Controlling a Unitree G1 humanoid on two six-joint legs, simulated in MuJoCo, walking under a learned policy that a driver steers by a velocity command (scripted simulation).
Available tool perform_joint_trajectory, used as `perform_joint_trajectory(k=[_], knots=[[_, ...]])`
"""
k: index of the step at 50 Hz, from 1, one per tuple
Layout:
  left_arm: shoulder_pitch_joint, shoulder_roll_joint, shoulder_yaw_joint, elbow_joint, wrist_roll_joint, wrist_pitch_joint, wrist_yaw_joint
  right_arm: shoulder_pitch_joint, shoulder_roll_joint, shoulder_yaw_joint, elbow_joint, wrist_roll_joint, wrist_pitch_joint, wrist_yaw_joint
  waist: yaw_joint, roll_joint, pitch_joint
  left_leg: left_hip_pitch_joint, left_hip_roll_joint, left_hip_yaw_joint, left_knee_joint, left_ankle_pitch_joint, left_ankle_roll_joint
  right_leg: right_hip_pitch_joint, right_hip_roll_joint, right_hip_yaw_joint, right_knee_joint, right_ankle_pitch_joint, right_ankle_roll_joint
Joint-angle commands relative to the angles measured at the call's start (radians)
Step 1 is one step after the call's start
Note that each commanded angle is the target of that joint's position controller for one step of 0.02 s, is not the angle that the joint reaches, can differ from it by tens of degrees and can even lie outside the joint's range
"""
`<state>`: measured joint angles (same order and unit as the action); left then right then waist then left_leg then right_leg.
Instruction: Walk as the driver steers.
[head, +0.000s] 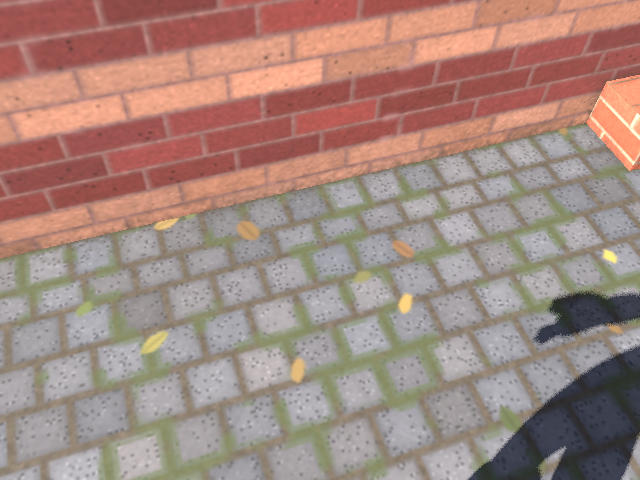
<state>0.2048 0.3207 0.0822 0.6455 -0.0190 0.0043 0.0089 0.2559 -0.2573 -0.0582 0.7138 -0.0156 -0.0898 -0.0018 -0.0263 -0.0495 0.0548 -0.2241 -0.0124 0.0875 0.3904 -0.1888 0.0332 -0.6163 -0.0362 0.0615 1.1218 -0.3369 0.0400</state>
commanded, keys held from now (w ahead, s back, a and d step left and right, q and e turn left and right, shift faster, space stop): no key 1.00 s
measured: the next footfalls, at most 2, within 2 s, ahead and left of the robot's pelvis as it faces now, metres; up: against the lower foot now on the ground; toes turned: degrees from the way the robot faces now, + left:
right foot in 0.22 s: +0.21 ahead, -0.14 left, +0.00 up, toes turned -4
left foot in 0.54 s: +0.18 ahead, +0.12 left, +0.00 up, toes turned -5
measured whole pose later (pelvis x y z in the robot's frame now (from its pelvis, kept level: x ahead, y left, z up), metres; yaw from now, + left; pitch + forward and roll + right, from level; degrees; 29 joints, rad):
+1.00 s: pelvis +0.15 +0.01 -0.01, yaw -6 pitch -2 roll +0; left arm 0.17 0.23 0.05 0.97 0.00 0.02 0.04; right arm 0.22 -0.22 -0.01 0.92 -0.01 -0.02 -0.02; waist 0.00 0.00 0.04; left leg -0.17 0.00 0.02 0.51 -0.32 0.00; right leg -0.25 -0.01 0.04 0.51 -0.22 0.03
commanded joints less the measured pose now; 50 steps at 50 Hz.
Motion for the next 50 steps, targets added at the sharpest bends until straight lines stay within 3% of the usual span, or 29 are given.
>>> perform_joint_trajectory(k=[1, 4, 7, 10, 11, 12, 13, 14, 15, 16, 17, 18, 20, 24, 26, 27, 28, 29, 30, 32, 34, 41, 50], knots=[[0.001, 0.005, -0.003, -0.073, 0.009, 0.002, -0.005, -0.054, -0.170, -0.046, -0.045, 0.008, 0.002, -0.014, 0.023, 0.150, -0.099, 0.109, 0.269, -0.125, -0.118, 0.616, 0.175, -0.020, -0.031, 0.000, -0.141, 0.097, 0.019], [-0.060, -0.004, -0.011, -0.078, 0.011, -0.007, -0.024, -0.067, -0.183, -0.046, -0.025, 0.022, 0.024, -0.021, 0.006, 0.148, -0.118, 0.096, 0.247, -0.049, -0.111, 0.591, 0.161, 0.091, -0.010, -0.035, -0.331, 0.235, 0.002], [-0.118, 0.015, -0.006, -0.097, 0.013, -0.015, -0.040, -0.045, -0.202, -0.049, 0.002, 0.039, 0.034, -0.016, -0.009, 0.149, -0.120, 0.139, 0.262, -0.054, -0.061, 0.553, 0.149, 0.146, 0.012, -0.048, -0.462, 0.232, -0.028], [-0.058, 0.044, 0.012, -0.083, 0.019, -0.023, -0.042, -0.061, -0.205, -0.047, 0.018, 0.059, 0.039, -0.015, 0.044, 0.137, -0.144, 0.138, 0.241, -0.052, 0.094, 0.533, 0.103, 0.309, 0.055, -0.079, -0.670, 0.302, -0.088], [-0.010, 0.095, 0.029, -0.072, 0.026, -0.025, -0.031, -0.013, -0.174, -0.036, 0.033, 0.047, 0.034, -0.013, 0.057, 0.082, -0.180, 0.082, 0.186, -0.016, 0.213, 0.469, 0.054, 0.450, 0.034, -0.043, -0.723, 0.512, -0.122], [0.058, 0.186, 0.042, -0.084, 0.051, -0.022, -0.012, 0.015, -0.119, -0.011, 0.004, -0.002, 0.023, -0.008, 0.055, -0.094, -0.295, -0.125, 0.113, 0.034, 0.456, 0.083, -0.018, 0.715, -0.200, 0.204, -0.625, 1.037, -0.218], [0.028, 0.133, 0.011, -0.089, 0.059, -0.020, -0.007, 0.084, -0.070, 0.019, 0.011, -0.010, 0.027, 0.005, 0.028, -0.202, -0.422, -0.277, 0.048, -0.075, 0.656, -0.533, -0.074, 0.818, -0.395, 0.423, -0.630, 1.121, -0.423], [0.028, 0.047, -0.011, -0.077, 0.042, -0.018, -0.015, 0.040, -0.146, -0.002, 0.031, 0.016, 0.047, 0.011, 0.062, -0.083, -0.410, -0.266, 0.083, -0.153, 0.692, -0.524, -0.092, 0.722, -0.335, 0.369, -0.674, 0.913, -0.404], [-0.025, 0.035, -0.017, -0.065, 0.032, -0.022, -0.022, -0.013, -0.154, -0.006, 0.016, 0.032, 0.062, 0.010, 0.047, -0.070, -0.302, -0.309, 0.096, -0.144, 0.683, -0.498, -0.095, 0.656, -0.274, 0.293, -0.696, 0.787, -0.355], [-0.072, 0.050, -0.013, -0.059, 0.027, -0.022, -0.025, -0.031, -0.148, -0.008, 0.024, 0.027, 0.076, -0.002, 0.033, -0.036, -0.241, -0.316, 0.104, -0.138, 0.641, -0.454, -0.101, 0.578, -0.235, 0.255, -0.723, 0.669, -0.312], [-0.117, 0.064, -0.010, -0.058, 0.026, -0.019, -0.023, -0.033, -0.157, -0.013, 0.027, 0.015, 0.092, -0.016, 0.016, -0.044, -0.198, -0.269, 0.107, -0.137, 0.598, -0.398, -0.114, 0.478, -0.213, 0.222, -0.753, 0.586, -0.289], [-0.148, 0.082, -0.004, -0.055, 0.033, -0.015, -0.021, -0.009, -0.150, -0.013, 0.038, 0.014, 0.104, -0.022, -0.008, -0.068, -0.177, -0.193, 0.093, -0.119, 0.573, -0.347, -0.125, 0.379, -0.184, 0.181, -0.775, 0.549, -0.280], [-0.172, 0.059, -0.007, -0.044, 0.041, -0.012, -0.015, 0.029, -0.117, -0.005, 0.061, 0.013, 0.112, -0.029, -0.017, -0.085, -0.183, -0.106, 0.078, -0.101, 0.489, -0.280, -0.129, 0.318, -0.153, 0.132, -0.789, 0.470, -0.274], [-0.168, 0.027, -0.019, -0.005, 0.038, -0.006, -0.005, 0.000, -0.087, 0.004, 0.068, 0.010, 0.109, -0.026, -0.004, -0.084, -0.176, 0.000, 0.066, -0.086, 0.261, -0.110, -0.099, 0.294, -0.140, 0.132, -0.783, 0.219, -0.246], [-0.132, -0.008, -0.032, 0.028, 0.031, -0.004, -0.006, 0.007, -0.083, 0.009, 0.075, -0.014, 0.104, -0.017, -0.015, -0.050, -0.147, 0.098, 0.064, -0.089, 0.089, 0.033, -0.063, 0.240, -0.087, 0.111, -0.770, -0.014, -0.162], [-0.100, -0.018, -0.035, 0.047, 0.038, -0.005, -0.006, -0.009, -0.127, 0.005, 0.058, -0.023, 0.101, -0.017, 0.011, 0.015, -0.106, 0.090, 0.138, -0.174, 0.036, 0.058, -0.030, 0.210, -0.042, 0.084, -0.726, -0.110, -0.107], [-0.059, -0.020, -0.030, 0.050, 0.039, -0.006, -0.007, -0.057, -0.181, -0.007, 0.061, -0.013, 0.102, -0.020, 0.072, 0.151, -0.059, -0.058, 0.162, -0.189, 0.016, -0.151, 0.013, 0.265, 0.020, 0.015, -0.721, -0.076, -0.064], [-0.106, -0.001, -0.028, 0.055, 0.043, -0.005, -0.002, -0.081, -0.134, 0.002, 0.057, -0.013, 0.095, -0.016, 0.045, 0.175, -0.031, -0.185, 0.139, -0.197, -0.042, -0.344, 0.019, 0.376, 0.031, -0.006, -0.675, 0.010, -0.041], [-0.122, 0.010, -0.021, 0.057, 0.037, -0.004, 0.002, -0.093, -0.104, 0.013, 0.061, -0.020, 0.085, -0.015, 0.046, 0.178, -0.016, -0.224, 0.128, -0.191, -0.065, -0.371, 0.000, 0.418, 0.028, -0.006, -0.651, 0.064, -0.044], [-0.103, 0.010, -0.017, 0.081, 0.037, 0.000, 0.012, -0.093, -0.098, 0.017, 0.071, -0.013, 0.065, -0.016, 0.045, 0.171, -0.017, -0.192, 0.109, -0.167, -0.047, -0.267, -0.029, 0.426, 0.016, 0.007, -0.647, 0.120, -0.061], [-0.088, 0.005, -0.016, 0.106, 0.036, -0.002, 0.012, -0.050, -0.096, 0.019, 0.090, -0.003, 0.054, -0.019, 0.031, 0.121, -0.038, -0.132, 0.099, -0.152, -0.013, -0.180, -0.032, 0.415, 0.009, 0.014, -0.655, 0.163, -0.067], [-0.060, 0.001, -0.011, 0.196, 0.025, -0.005, 0.017, -0.017, -0.087, 0.023, 0.128, 0.004, 0.059, -0.022, 0.018, 0.053, -0.068, -0.058, 0.079, -0.131, 0.019, -0.024, -0.017, 0.442, 0.004, 0.011, -0.649, 0.298, -0.052], [-0.045, 0.017, -0.009, 0.303, 0.020, 0.009, 0.034, -0.012, -0.078, 0.025, 0.183, 0.008, 0.064, -0.017, 0.024, 0.050, -0.060, -0.024, 0.063, -0.115, 0.007, 0.070, -0.012, 0.476, -0.002, 0.007, -0.658, 0.347, -0.045]])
